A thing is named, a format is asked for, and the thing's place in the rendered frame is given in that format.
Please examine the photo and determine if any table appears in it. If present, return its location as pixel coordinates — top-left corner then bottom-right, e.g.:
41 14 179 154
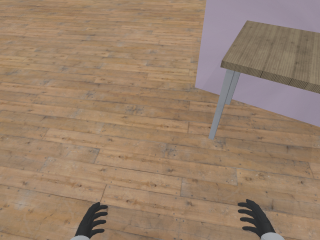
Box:
208 20 320 140

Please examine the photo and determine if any left robot hand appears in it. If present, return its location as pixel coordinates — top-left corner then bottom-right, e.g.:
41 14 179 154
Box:
75 202 108 239

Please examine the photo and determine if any right robot hand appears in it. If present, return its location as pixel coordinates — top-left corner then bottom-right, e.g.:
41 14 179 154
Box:
237 199 276 238

